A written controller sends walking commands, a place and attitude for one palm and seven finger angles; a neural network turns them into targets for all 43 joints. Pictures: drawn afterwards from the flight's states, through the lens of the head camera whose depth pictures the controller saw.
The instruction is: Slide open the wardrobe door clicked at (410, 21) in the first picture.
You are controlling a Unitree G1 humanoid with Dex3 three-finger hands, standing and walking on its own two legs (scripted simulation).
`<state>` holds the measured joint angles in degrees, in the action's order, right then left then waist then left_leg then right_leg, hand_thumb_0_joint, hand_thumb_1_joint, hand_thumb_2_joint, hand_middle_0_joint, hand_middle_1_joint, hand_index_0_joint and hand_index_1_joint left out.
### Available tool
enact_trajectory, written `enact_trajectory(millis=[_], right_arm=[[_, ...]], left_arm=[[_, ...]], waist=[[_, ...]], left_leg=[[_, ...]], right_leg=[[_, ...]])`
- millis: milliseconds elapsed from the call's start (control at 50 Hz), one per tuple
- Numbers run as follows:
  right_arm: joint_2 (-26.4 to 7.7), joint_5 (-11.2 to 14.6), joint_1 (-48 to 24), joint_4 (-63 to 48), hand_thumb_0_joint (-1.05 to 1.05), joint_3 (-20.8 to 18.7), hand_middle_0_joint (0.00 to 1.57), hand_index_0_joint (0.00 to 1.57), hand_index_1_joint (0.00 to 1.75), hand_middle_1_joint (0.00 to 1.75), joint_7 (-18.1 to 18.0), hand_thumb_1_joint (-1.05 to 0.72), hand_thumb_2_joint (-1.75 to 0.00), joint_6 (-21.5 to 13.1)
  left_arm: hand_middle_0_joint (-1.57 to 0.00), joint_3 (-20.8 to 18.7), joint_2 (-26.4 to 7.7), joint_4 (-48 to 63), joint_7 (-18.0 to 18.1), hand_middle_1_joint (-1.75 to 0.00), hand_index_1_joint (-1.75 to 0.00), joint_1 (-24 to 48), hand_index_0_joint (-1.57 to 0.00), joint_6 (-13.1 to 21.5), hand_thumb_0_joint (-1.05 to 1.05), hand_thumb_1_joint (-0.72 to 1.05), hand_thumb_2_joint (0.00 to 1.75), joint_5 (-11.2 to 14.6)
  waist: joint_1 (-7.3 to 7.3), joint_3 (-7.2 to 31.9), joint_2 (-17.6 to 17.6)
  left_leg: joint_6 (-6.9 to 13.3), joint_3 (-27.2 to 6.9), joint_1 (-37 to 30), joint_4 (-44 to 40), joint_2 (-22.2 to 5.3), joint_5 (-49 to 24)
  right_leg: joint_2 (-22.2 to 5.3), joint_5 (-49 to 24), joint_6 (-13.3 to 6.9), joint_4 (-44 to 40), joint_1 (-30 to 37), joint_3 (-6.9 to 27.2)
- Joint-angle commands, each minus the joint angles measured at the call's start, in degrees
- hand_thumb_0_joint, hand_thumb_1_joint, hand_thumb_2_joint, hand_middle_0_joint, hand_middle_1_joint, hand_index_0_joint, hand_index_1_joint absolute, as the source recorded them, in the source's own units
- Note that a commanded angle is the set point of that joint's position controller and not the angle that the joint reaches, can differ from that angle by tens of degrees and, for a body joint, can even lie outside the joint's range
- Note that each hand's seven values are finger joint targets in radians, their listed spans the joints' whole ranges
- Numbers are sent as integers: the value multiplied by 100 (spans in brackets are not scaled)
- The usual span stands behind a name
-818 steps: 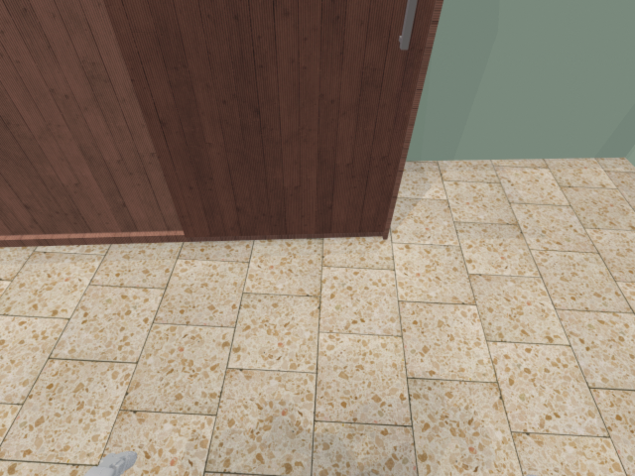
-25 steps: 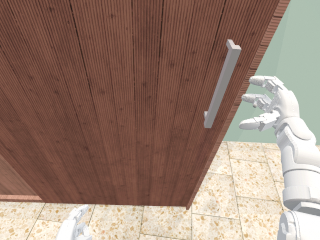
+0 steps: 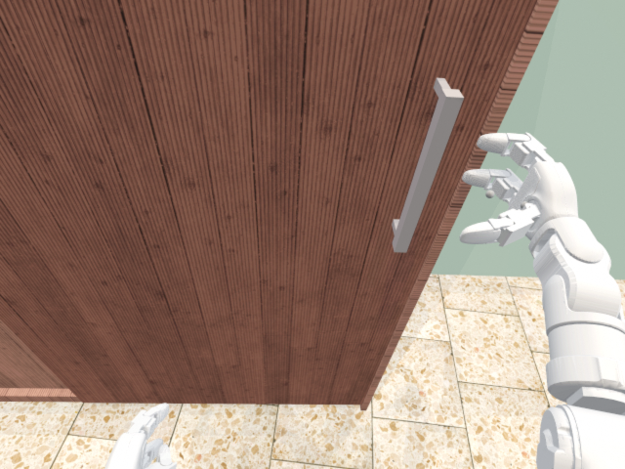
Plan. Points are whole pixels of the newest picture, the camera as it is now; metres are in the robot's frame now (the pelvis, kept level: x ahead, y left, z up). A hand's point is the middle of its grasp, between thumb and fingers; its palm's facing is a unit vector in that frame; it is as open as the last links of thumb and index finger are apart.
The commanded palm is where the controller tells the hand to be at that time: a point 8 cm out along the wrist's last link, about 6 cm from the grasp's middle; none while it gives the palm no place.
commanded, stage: move the hooked fingers beside the handle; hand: right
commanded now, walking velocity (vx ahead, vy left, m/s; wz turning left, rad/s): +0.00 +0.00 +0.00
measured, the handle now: (418, 175) +0.45 -0.09 +0.18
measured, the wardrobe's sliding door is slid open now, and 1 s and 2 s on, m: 0.00 0.00 0.00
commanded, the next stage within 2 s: none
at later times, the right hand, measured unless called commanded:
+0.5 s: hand (483, 217) +0.39 -0.17 +0.17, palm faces -0.05 +1.00 -0.03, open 14.0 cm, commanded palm +0.37 -0.22 +0.19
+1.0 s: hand (473, 218) +0.39 -0.16 +0.16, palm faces -0.05 +1.00 -0.02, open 13.8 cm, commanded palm +0.38 -0.22 +0.19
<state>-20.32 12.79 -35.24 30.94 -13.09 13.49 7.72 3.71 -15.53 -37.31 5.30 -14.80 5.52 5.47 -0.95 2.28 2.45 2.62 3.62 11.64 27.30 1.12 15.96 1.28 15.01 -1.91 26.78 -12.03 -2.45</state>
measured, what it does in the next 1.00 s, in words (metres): stands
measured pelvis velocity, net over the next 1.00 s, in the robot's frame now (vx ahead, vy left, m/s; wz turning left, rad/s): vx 0.00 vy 0.00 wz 0.00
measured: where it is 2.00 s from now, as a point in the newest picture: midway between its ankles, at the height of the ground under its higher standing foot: outside the picture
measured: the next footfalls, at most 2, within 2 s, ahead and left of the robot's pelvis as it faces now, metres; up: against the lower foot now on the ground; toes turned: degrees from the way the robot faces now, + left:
none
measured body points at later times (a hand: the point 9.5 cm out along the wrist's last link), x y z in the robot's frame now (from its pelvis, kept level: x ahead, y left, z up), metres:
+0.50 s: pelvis +0.00 +0.00 +0.00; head -0.01 +0.03 +0.45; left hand +0.15 +0.25 -0.10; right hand +0.39 -0.23 +0.17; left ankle -0.02 +0.09 -0.74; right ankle -0.01 -0.10 -0.74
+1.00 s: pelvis +0.00 +0.00 +0.00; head -0.01 +0.02 +0.45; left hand +0.12 +0.26 -0.11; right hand +0.39 -0.22 +0.17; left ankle -0.02 +0.09 -0.74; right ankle -0.01 -0.10 -0.74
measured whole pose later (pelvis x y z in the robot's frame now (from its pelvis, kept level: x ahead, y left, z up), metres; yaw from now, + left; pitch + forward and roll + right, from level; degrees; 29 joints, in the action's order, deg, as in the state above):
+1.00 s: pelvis +0.00 +0.00 +0.00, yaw +0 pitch +0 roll +0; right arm -18.5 12.2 -31.0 30.2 -12.6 12.6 7.2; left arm 3.0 -16.0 -37.0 5.3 -16.4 3.5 5.3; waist -1.4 1.7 2.5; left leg 2.9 3.6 12.5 28.0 1.3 16.0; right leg 1.1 15.0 -1.8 27.3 -12.8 -2.4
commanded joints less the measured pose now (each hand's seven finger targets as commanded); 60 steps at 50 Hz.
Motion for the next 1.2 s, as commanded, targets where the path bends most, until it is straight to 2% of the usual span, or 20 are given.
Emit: enact_trajectory(millis=[0,60,140,200,300,380,420,500,540,620,680,740,840,940,980,1020,1040,1100,1160,1180], right_arm=[[-974,171,-1718,-641,0,-353,30,30,120,120,52,50,-30,-24],[-1025,167,-1889,-978,0,-359,30,30,120,120,21,50,-30,-50],[-1470,93,-2765,-2388,0,-579,30,30,120,120,-165,50,-30,-515],[-1537,76,-2837,-2574,0,-689,30,30,120,120,-238,50,-30,-693],[-1099,121,-1732,-1233,0,-460,30,30,120,120,-78,50,-30,-128],[-596,147,-1418,-848,0,14,30,30,120,120,102,50,-30,346],[-717,168,-1696,-1219,0,-9,30,30,120,120,77,50,-30,239],[-1238,207,-2937,-2706,0,-399,30,30,120,120,-141,50,-30,-417],[-1326,154,-3351,-2944,0,-401,30,30,120,120,-278,50,-30,-669],[-1348,17,-2755,-1397,0,-459,30,30,120,120,-395,50,-30,-431],[-990,-34,-2266,-144,0,-193,30,30,120,120,-284,50,-30,37],[-934,6,-1838,34,0,-229,30,30,120,120,-115,50,-30,188],[-847,121,-2104,-689,0,-125,30,30,120,120,-15,50,-30,-112],[-1703,100,-3566,-2469,0,-607,30,30,120,120,-170,50,-30,-887],[-1883,62,-3352,-2259,0,-809,30,30,120,120,-220,50,-30,-968],[-1884,27,-3017,-1812,0,-809,30,30,120,120,-213,50,-30,-864],[-1467,32,-2871,-1497,0,-493,30,30,120,120,-148,50,-30,-740],[-1072,91,-1993,-239,0,-278,30,30,120,120,5,50,-30,-211],[-677,172,-1566,97,0,-2,30,30,120,120,181,50,-30,130],[-877,174,-1612,-1,0,-167,30,30,120,120,192,50,-30,134]], left_arm=[[-20,-328,-742,840,4,-30,-30,421,-20,202,0,90,90,-8],[-20,-336,-728,933,-5,-30,-30,462,-20,124,0,90,90,-11],[-20,-340,-663,1033,7,-30,-30,549,-20,184,0,90,90,-61],[-20,-296,-602,972,26,-30,-30,546,-20,236,0,90,90,-97],[-20,-290,-678,838,30,-30,-30,547,-20,152,0,90,90,-26],[-20,-310,-724,932,-1,-30,-30,548,-20,37,0,90,90,28],[-20,-345,-749,984,14,-30,-30,572,-20,15,0,90,90,18],[-20,-320,-630,1077,46,-30,-30,678,-20,153,0,90,90,-48],[-20,-284,-600,968,67,-30,-30,657,-20,193,0,90,90,-92],[-20,-248,-653,677,94,-30,-30,539,-20,131,0,90,90,-77],[-20,-237,-704,639,73,-30,-30,473,-20,33,0,90,90,-26],[-20,-311,-761,826,18,-30,-30,378,-20,-21,0,90,90,-21],[-20,-354,-750,988,-15,-30,-30,402,-20,-40,0,90,90,-2],[-20,-321,-655,995,62,-30,-30,510,-20,144,0,90,90,-68],[-20,-285,-627,901,91,-30,-30,466,-20,190,0,90,90,-90],[-20,-283,-664,803,99,-30,-30,440,-20,181,0,90,90,-70],[-20,-246,-643,795,102,-30,-30,501,-20,195,0,90,90,-49],[-20,-275,-732,718,69,-30,-30,391,-20,155,0,90,90,6],[-20,-333,-815,829,6,-30,-30,350,-20,100,0,90,90,37],[-20,-360,-838,865,1,-30,-30,316,-20,82,0,90,90,32]], waist=[[46,1199,-459],[36,1286,-651],[36,2023,-46],[24,2195,77],[36,1076,-261],[-25,750,-376],[-65,993,-543],[-48,2119,-162],[-103,2258,80],[-82,1333,-200],[-72,679,-256],[11,1057,-551],[-61,1313,-791],[-94,2161,129],[-65,2113,122],[-60,1789,3],[-94,1437,150],[-54,733,-146],[-43,736,-593],[-25,895,-739]], left_leg=[[-74,-252,-15,-287,-232,-1917],[-104,-277,-112,-273,-241,-2066],[-75,-352,-383,-208,-229,-2300],[-66,-341,-541,-168,-216,-2508],[-85,-270,-143,-326,-221,-2183],[-100,-234,149,-337,-245,-1942],[-103,-239,106,-331,-242,-1819],[-69,-315,-282,-206,-217,-2113],[-72,-326,-254,-225,-194,-2034],[-80,-302,-22,-400,-196,-1509],[-80,-302,233,-431,-241,-1291],[-84,-270,11,-333,-263,-1689],[-131,-321,-74,-306,-250,-1828],[-94,-454,-405,-313,-223,-1848],[-86,-435,-530,-307,-215,-1910],[-98,-412,-468,-388,-219,-1799],[-82,-403,-301,-410,-222,-1741],[-81,-317,132,-471,-214,-1365],[-118,-284,200,-417,-229,-1550],[-122,-284,141,-390,-233,-1595]], right_leg=[[-195,-1414,-88,-125,534,384],[-181,-1486,-115,-107,514,338],[-187,-1920,-123,-40,1067,368],[-186,-2195,-102,-29,1277,389],[-202,-1620,-87,-179,676,323],[-179,-1339,-94,-138,431,331],[-194,-1306,-109,-95,545,361],[-169,-1787,-122,-2,1199,446],[-184,-1863,-117,-15,1440,484],[-196,-1246,-111,-176,878,449],[-157,-874,-91,-247,325,404],[-168,-1176,-98,-181,296,362],[-158,-1181,-138,-92,320,306],[-146,-1427,-189,-53,1054,381],[-149,-1489,-176,-77,1037,398],[-175,-1365,-172,-141,900,381],[-160,-1253,-164,-201,788,352],[-170,-854,-116,-264,363,375],[-171,-947,-130,-184,223,331],[-170,-984,-126,-151,202,337]])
